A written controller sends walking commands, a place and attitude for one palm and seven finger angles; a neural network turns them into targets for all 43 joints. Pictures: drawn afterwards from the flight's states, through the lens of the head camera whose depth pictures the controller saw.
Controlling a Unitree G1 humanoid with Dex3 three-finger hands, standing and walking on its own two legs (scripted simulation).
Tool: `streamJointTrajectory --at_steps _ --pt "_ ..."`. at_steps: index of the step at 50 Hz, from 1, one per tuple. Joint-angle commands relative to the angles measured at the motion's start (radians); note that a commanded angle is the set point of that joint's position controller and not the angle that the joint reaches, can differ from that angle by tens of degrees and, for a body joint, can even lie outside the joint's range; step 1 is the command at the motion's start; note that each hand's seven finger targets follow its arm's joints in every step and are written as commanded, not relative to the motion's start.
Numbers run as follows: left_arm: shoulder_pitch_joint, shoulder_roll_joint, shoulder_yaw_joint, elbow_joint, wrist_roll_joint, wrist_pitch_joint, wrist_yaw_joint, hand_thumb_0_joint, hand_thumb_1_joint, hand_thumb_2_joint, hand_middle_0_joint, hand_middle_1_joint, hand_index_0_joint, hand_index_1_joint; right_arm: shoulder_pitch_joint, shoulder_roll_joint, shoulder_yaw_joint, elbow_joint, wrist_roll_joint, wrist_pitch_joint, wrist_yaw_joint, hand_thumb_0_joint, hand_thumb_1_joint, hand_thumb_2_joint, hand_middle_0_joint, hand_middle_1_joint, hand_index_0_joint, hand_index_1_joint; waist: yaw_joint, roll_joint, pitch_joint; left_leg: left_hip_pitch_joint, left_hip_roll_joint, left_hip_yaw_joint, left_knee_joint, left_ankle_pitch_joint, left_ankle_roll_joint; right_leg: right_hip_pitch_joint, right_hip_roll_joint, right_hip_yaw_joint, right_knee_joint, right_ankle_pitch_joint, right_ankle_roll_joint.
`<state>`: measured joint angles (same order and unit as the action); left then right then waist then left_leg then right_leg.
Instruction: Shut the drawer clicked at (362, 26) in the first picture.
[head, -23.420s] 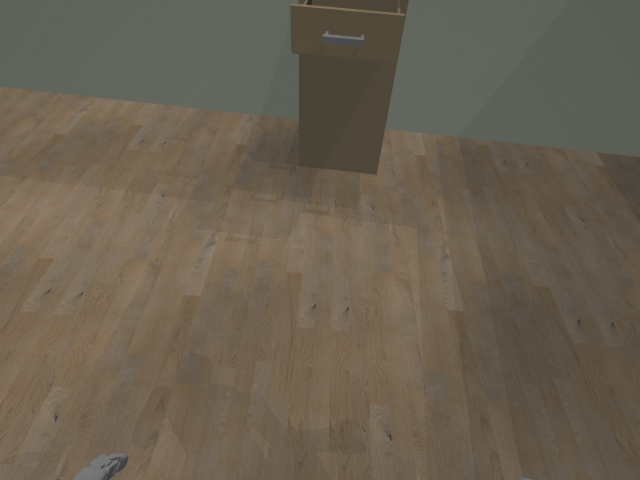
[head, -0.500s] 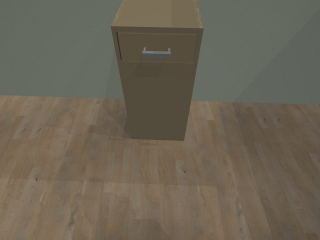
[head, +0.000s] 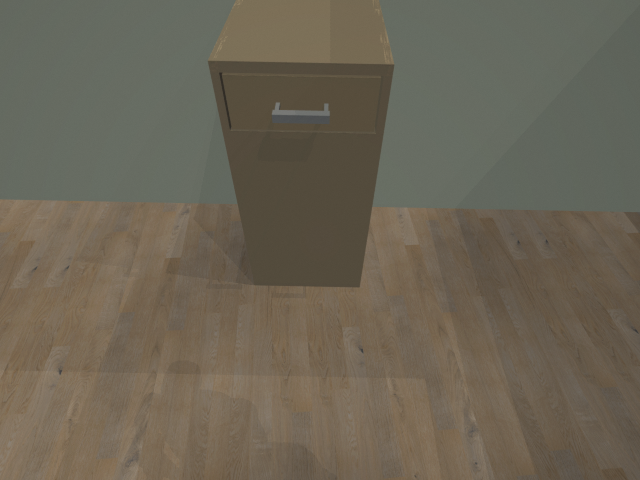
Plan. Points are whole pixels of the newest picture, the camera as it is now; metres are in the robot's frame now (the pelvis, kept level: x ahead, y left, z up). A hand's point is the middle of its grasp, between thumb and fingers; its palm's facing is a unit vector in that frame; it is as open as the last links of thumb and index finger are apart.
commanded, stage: look to check the result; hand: left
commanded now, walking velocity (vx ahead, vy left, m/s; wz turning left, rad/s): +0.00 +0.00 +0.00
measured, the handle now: (301, 112) +0.87 +0.09 -0.01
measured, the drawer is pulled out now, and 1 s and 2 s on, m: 0.00 0.00 0.00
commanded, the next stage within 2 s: stand and wait in 0.40 s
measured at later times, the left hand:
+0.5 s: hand out of the picture +0.04 +0.19 -0.17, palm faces +0.02 -0.97 -0.24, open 7.4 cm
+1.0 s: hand out of the picture +0.07 +0.21 -0.16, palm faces +0.00 -0.95 -0.30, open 7.4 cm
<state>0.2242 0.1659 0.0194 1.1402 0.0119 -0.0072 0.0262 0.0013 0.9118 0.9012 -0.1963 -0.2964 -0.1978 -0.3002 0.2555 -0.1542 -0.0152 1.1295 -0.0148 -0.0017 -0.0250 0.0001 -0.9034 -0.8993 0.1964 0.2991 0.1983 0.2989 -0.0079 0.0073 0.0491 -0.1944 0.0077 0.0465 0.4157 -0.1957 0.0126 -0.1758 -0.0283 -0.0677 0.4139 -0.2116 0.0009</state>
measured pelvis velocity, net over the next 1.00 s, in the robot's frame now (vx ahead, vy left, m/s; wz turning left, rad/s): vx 0.01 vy -0.02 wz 0.00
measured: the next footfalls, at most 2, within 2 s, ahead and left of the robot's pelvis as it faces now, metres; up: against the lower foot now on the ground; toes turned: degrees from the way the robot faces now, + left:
none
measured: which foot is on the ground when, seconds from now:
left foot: down 0.00-1.00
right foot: down 0.00-1.00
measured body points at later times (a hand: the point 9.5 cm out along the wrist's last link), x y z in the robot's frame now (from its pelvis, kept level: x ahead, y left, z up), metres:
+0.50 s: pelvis +0.01 -0.01 +0.00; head +0.02 -0.01 +0.45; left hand +0.04 +0.24 -0.15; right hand +0.04 -0.26 -0.15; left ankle +0.02 +0.11 -0.74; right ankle +0.01 -0.12 -0.74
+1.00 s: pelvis +0.01 -0.02 +0.00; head +0.02 -0.02 +0.45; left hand +0.07 +0.26 -0.14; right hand +0.06 -0.29 -0.14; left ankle +0.02 +0.11 -0.74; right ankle +0.01 -0.12 -0.74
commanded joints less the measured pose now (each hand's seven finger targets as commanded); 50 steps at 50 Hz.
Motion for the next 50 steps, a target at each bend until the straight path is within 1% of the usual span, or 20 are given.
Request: streamJointTrajectory --at_steps 1,4,5,8,9,11,14,17,20,26,28,29,36,37,40,41,43,48,49,50 --pt "0.044 0.121 0.024 -0.032 0.000 -0.014 0.003 0.000 0.900 0.900 -0.200 -0.300 -0.200 -0.300 0.043 -0.120 -0.022 -0.022 -0.003 -0.011 -0.012 0.000 -0.900 -0.900 0.200 0.300 0.200 0.300 -0.003 -0.014 0.010 0.012 0.097 -0.098 -0.083 0.068 0.020 -0.031 -0.082 0.088 -0.097 0.010 -0.037" --pt "0.042 0.135 0.027 -0.034 0.000 -0.018 0.003 0.000 0.900 0.900 -0.200 -0.300 -0.200 -0.300 0.035 -0.138 -0.024 -0.025 0.000 -0.014 -0.013 0.000 -0.900 -0.900 0.200 0.300 0.200 0.300 -0.002 -0.001 -0.012 0.029 0.100 -0.100 -0.077 0.101 0.021 -0.017 -0.082 0.091 -0.096 0.040 -0.039" --pt "0.038 0.131 0.027 -0.032 0.000 -0.018 0.004 0.000 0.900 0.900 -0.200 -0.300 -0.200 -0.300 0.033 -0.131 -0.023 -0.021 -0.002 -0.014 -0.013 0.000 -0.900 -0.900 0.200 0.300 0.200 0.300 -0.003 0.002 -0.015 0.031 0.103 -0.098 -0.079 0.106 0.021 -0.012 -0.085 0.088 -0.095 0.049 -0.040" --pt "0.034 0.137 0.027 -0.028 -0.001 -0.018 0.003 0.000 0.900 0.900 -0.200 -0.300 -0.200 -0.300 0.026 -0.141 -0.023 -0.020 -0.001 -0.015 -0.015 0.000 -0.900 -0.900 0.200 0.300 0.200 0.300 -0.003 0.011 -0.014 0.037 0.105 -0.099 -0.083 0.110 0.020 -0.007 -0.084 0.089 -0.099 0.056 -0.040" --pt "0.031 0.149 0.029 -0.031 0.001 -0.020 0.003 0.000 0.900 0.900 -0.200 -0.300 -0.200 -0.300 0.020 -0.151 -0.025 -0.022 0.001 -0.015 -0.014 0.000 -0.900 -0.900 0.200 0.300 0.200 0.300 -0.002 0.003 -0.011 0.038 0.105 -0.099 -0.083 0.119 0.019 -0.008 -0.084 0.090 -0.101 0.063 -0.041" --pt "0.022 0.146 0.029 -0.026 0.000 -0.018 0.002 0.000 0.900 0.900 -0.200 -0.300 -0.200 -0.300 0.014 -0.148 -0.023 -0.018 -0.001 -0.015 -0.014 0.000 -0.900 -0.900 0.200 0.300 0.200 0.300 -0.002 0.009 0.009 0.027 0.106 -0.101 -0.093 0.098 0.019 -0.011 -0.083 0.090 -0.108 0.042 -0.040" --pt "0.017 0.163 0.030 -0.028 0.001 -0.019 0.000 0.000 0.900 0.900 -0.200 -0.300 -0.200 -0.300 0.001 -0.169 -0.026 -0.022 0.000 -0.014 -0.014 0.000 -0.900 -0.900 0.200 0.300 0.200 0.300 0.000 0.002 0.013 0.031 0.105 -0.102 -0.094 0.092 0.018 -0.014 -0.082 0.093 -0.116 0.032 -0.041" --pt "0.006 0.173 0.031 -0.027 -0.001 -0.021 -0.002 0.000 0.900 0.900 -0.200 -0.300 -0.200 -0.300 -0.008 -0.176 -0.025 -0.021 -0.002 -0.015 -0.013 0.000 -0.900 -0.900 0.200 0.300 0.200 0.300 -0.002 -0.004 0.001 0.039 0.105 -0.102 -0.097 0.087 0.017 -0.006 -0.087 0.097 -0.123 0.030 -0.043" --pt "-0.010 0.185 0.034 -0.031 0.000 -0.021 -0.003 0.000 0.900 0.900 -0.200 -0.300 -0.200 -0.300 -0.023 -0.188 -0.026 -0.023 -0.003 -0.015 -0.011 0.000 -0.900 -0.900 0.200 0.300 0.200 0.300 -0.002 0.013 0.005 0.037 0.106 -0.102 -0.102 0.075 0.016 -0.008 -0.088 0.099 -0.131 0.020 -0.045" --pt "-0.031 0.211 0.036 -0.036 0.000 -0.027 -0.006 0.000 0.900 0.900 -0.200 -0.300 -0.200 -0.300 -0.048 -0.217 -0.029 -0.028 -0.003 -0.020 -0.010 0.000 -0.900 -0.900 0.200 0.300 0.200 0.300 -0.001 -0.011 -0.021 0.060 0.112 -0.103 -0.103 0.120 0.016 0.011 -0.093 0.101 -0.131 0.078 -0.045" --pt "-0.041 0.221 0.036 -0.041 -0.001 -0.028 -0.006 0.000 0.900 0.900 -0.200 -0.300 -0.200 -0.300 -0.055 -0.229 -0.030 -0.030 -0.003 -0.020 -0.009 0.000 -0.900 -0.900 0.200 0.300 0.200 0.300 -0.002 0.001 -0.032 0.065 0.113 -0.102 -0.103 0.122 0.014 0.020 -0.095 0.103 -0.134 0.085 -0.046" --pt "-0.045 0.229 0.038 -0.042 0.000 -0.029 -0.006 0.000 0.900 0.900 -0.200 -0.300 -0.200 -0.300 -0.059 -0.233 -0.031 -0.033 -0.001 -0.019 -0.009 0.000 -0.900 -0.900 0.200 0.300 0.200 0.300 -0.001 -0.007 -0.032 0.065 0.114 -0.104 -0.103 0.129 0.014 0.020 -0.094 0.103 -0.134 0.091 -0.046" --pt "-0.076 0.254 0.038 -0.045 -0.001 -0.027 -0.010 0.000 0.900 0.900 -0.200 -0.300 -0.200 -0.300 -0.087 -0.259 -0.029 -0.032 -0.004 -0.020 -0.006 0.000 -0.900 -0.900 0.200 0.300 0.200 0.300 -0.001 0.015 -0.018 0.061 0.118 -0.107 -0.122 0.108 0.011 0.021 -0.096 0.107 -0.147 0.067 -0.046" --pt "-0.079 0.257 0.038 -0.046 -0.001 -0.027 -0.010 0.000 0.900 0.900 -0.200 -0.300 -0.200 -0.300 -0.091 -0.260 -0.030 -0.034 -0.003 -0.020 -0.005 0.000 -0.900 -0.900 0.200 0.300 0.200 0.300 0.000 0.002 -0.014 0.060 0.117 -0.108 -0.124 0.103 0.011 0.017 -0.095 0.110 -0.151 0.062 -0.045" --pt "-0.086 0.267 0.038 -0.048 0.000 -0.028 -0.011 0.000 0.900 0.900 -0.200 -0.300 -0.200 -0.300 -0.097 -0.272 -0.030 -0.035 -0.004 -0.019 -0.004 0.000 -0.900 -0.900 0.200 0.300 0.200 0.300 -0.001 -0.003 -0.027 0.068 0.117 -0.106 -0.124 0.099 0.011 0.020 -0.098 0.113 -0.158 0.054 -0.046" --pt "-0.092 0.272 0.039 -0.050 0.000 -0.029 -0.012 0.000 0.900 0.900 -0.200 -0.300 -0.200 -0.300 -0.097 -0.276 -0.031 -0.035 -0.004 -0.020 -0.004 0.000 -0.900 -0.900 0.200 0.300 0.200 0.300 -0.002 -0.013 -0.031 0.070 0.118 -0.108 -0.124 0.105 0.010 0.025 -0.097 0.114 -0.157 0.061 -0.046" --pt "-0.096 0.278 0.038 -0.050 -0.001 -0.030 -0.012 0.000 0.900 0.900 -0.200 -0.300 -0.200 -0.300 -0.106 -0.285 -0.031 -0.036 -0.003 -0.022 -0.003 0.000 -0.900 -0.900 0.200 0.300 0.200 0.300 -0.001 -0.009 -0.047 0.082 0.120 -0.108 -0.125 0.122 0.011 0.032 -0.100 0.114 -0.154 0.083 -0.046" --pt "-0.107 0.288 0.039 -0.052 -0.001 -0.032 -0.012 0.000 0.900 0.900 -0.200 -0.300 -0.200 -0.300 -0.115 -0.296 -0.031 -0.039 -0.002 -0.024 -0.003 0.000 -0.900 -0.900 0.200 0.300 0.200 0.300 -0.001 -0.007 -0.055 0.087 0.123 -0.107 -0.126 0.143 0.010 0.047 -0.102 0.112 -0.154 0.120 -0.045" --pt "-0.106 0.291 0.039 -0.053 -0.001 -0.031 -0.012 0.000 0.900 0.900 -0.200 -0.300 -0.200 -0.300 -0.119 -0.300 -0.030 -0.040 -0.001 -0.022 -0.003 0.000 -0.900 -0.900 0.200 0.300 0.200 0.300 -0.001 -0.013 -0.052 0.088 0.123 -0.108 -0.126 0.145 0.009 0.042 -0.100 0.110 -0.153 0.119 -0.044" --pt "-0.111 0.290 0.038 -0.050 -0.001 -0.030 -0.013 0.000 0.900 0.900 -0.200 -0.300 -0.200 -0.300 -0.122 -0.297 -0.029 -0.037 -0.002 -0.022 -0.003 0.000 -0.900 -0.900 0.200 0.300 0.200 0.300 -0.001 0.001 -0.040 0.083 0.123 -0.107 -0.129 0.137 0.009 0.037 -0.102 0.110 -0.157 0.107 -0.044"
